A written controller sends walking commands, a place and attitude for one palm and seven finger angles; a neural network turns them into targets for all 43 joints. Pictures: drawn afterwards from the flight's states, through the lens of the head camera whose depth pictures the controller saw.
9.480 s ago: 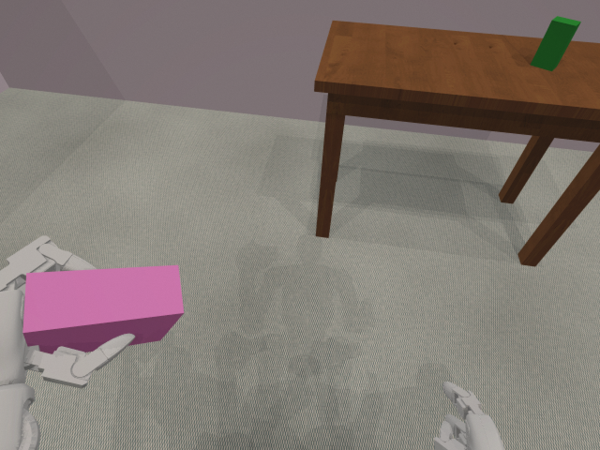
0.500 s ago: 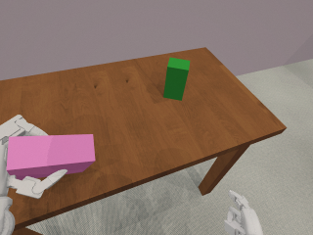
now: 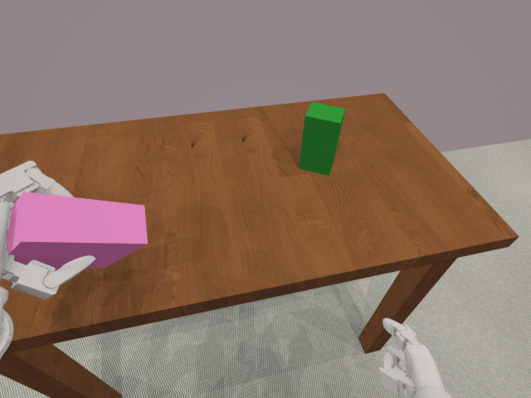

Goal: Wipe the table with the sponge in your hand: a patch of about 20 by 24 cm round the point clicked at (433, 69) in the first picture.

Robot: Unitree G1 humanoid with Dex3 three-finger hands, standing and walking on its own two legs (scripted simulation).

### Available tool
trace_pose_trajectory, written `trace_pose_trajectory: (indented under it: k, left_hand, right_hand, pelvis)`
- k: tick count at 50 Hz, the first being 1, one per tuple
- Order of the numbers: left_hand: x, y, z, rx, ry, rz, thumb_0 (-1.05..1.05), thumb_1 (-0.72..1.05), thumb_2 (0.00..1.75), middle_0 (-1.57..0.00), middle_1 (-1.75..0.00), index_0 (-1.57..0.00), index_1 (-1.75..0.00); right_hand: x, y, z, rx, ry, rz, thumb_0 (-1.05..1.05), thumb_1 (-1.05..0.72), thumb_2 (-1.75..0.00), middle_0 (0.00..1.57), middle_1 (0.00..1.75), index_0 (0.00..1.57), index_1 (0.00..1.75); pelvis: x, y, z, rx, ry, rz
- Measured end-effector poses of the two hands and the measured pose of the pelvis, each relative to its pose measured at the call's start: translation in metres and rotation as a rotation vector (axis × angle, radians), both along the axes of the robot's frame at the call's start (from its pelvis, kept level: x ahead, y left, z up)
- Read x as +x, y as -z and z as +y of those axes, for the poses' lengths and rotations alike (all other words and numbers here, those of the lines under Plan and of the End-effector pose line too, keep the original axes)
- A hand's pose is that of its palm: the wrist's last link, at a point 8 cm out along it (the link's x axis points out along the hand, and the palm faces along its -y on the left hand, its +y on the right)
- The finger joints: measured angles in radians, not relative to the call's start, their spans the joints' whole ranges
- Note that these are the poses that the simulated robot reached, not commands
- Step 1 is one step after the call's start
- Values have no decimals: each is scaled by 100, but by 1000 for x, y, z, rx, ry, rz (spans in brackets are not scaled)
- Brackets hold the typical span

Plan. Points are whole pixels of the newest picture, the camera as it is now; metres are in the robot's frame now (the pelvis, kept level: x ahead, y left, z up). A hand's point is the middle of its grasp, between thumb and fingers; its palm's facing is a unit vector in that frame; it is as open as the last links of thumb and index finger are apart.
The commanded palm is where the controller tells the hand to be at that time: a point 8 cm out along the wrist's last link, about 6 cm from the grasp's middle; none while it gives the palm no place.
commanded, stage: turn the palm down, sponge in hand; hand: left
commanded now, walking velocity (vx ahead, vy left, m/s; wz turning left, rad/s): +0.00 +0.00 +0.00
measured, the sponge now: (90, 237) +0.24 +0.26 +0.15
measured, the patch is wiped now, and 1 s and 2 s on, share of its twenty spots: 0.00 0.00 0.00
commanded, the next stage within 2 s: move the sponge above the wiping area in 1.72 s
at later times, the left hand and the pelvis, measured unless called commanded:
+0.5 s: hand (64, 235) +0.23 +0.28 +0.16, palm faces +0.26 -0.39 -0.89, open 9.3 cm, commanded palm +0.20 +0.27 +0.22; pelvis +0.01 -0.02 +0.00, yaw -1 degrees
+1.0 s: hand (65, 244) +0.23 +0.29 +0.15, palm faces +0.07 -0.25 -0.97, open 9.3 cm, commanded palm +0.20 +0.29 +0.24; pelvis +0.00 +0.02 +0.01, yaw -1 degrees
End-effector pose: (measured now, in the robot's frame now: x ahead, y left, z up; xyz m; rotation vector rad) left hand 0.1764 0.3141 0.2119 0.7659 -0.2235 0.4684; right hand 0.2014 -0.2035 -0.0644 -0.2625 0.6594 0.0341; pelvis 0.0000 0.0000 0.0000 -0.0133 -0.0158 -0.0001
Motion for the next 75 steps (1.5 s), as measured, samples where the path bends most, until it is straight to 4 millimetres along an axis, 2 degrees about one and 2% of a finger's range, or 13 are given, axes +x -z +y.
trace_pose_trajectory:
  k: [4, 9, 15, 20, 25, 30, 35, 45, 51, 55, 65, 71, 75]
  left_hand:
    - [10, 5, 8, -10, -93, 155, -1, -43, 102, -81, -137, -81, -136]
    - [30, 22, -27, 71, 48, 373, -1, -43, 102, -80, -137, -81, -136]
    - [28, -6, -69, 202, 214, 205, -1, -43, 102, -80, -137, -81, -136]
    - [24, -21, -46, 225, 20, 168, -1, -43, 102, -80, -137, -81, -136]
    - [24, 1, -17, 241, -141, 395, -1, -42, 102, -80, -137, -81, -136]
    - [30, 18, -41, 286, 15, 450, -1, -42, 102, -80, -137, -81, -136]
    - [30, -2, -68, 408, 133, 287, -1, -42, 102, -80, -137, -81, -136]
    - [33, -14, 3, 381, -233, 428, -1, -42, 102, -80, -137, -81, -137]
    - [30, 12, -26, 453, -37, 546, -1, -42, 102, -80, -138, -81, -137]
    - [25, 0, -42, 560, 51, 443, -1, -42, 102, -80, -137, -81, -137]
    - [29, -23, 16, 482, -285, 423, -1, -42, 102, -80, -138, -81, -137]
    - [24, 12, -24, 512, -102, 538, -1, -42, 102, -80, -138, -81, -137]
    - [20, 6, -36, 629, -55, 507, -1, -43, 102, -80, -138, -81, -137]
  right_hand:
    - [0, 10, -13, 13, 27, 18, 1, -90, -90, 20, 30, 20, 30]
    - [-2, 12, -29, 36, 92, -15, 1, -90, -90, 20, 30, 20, 30]
    - [-11, 11, -48, 28, 139, -15, 1, -90, -90, 20, 30, 20, 30]
    - [-16, 21, -62, 23, 161, 44, 1, -90, -90, 20, 30, 20, 30]
    - [-13, 27, -67, 15, 180, 58, 1, -90, -90, 20, 30, 20, 30]
    - [-3, 17, -56, 3, 165, -1, 2, -90, -90, 20, 30, 20, 30]
    - [10, 3, -34, 24, 135, -57, 2, -90, -90, 20, 30, 20, 30]
    - [26, -3, 4, 94, 79, -48, 1, -90, -90, 20, 30, 20, 30]
    - [36, -12, 24, 77, 30, -78, 1, -90, -90, 20, 30, 20, 30]
    - [40, -18, 37, 73, -3, -86, 1, -90, -90, 20, 30, 20, 30]
    - [37, -18, 37, 91, 6, -51, 1, -90, -90, 20, 30, 19, 30]
    - [39, -19, 39, 90, 0, -79, 1, -90, -90, 20, 30, 20, 30]
    - [39, -19, 39, 79, -14, -76, 1, -90, -90, 20, 30, 19, 30]
  pelvis:
    - [-2, 0, -7, 4, -8, -9]
    - [0, -1, -14, 16, 9, -7]
    - [9, 0, -25, 19, 26, 6]
    - [14, 1, -27, 18, 28, 0]
    - [12, 2, -23, 24, 24, -5]
    - [9, 1, -18, 21, 23, -5]
    - [11, -1, -12, 13, 30, -6]
    - [4, -7, 7, 15, 30, -31]
    - [-1, -10, 17, 14, 24, -38]
    - [1, -12, 20, 10, 31, -49]
    - [-7, -15, 24, 10, 28, -60]
    - [-10, -14, 26, 16, 28, -60]
    - [-9, -14, 22, 17, 33, -71]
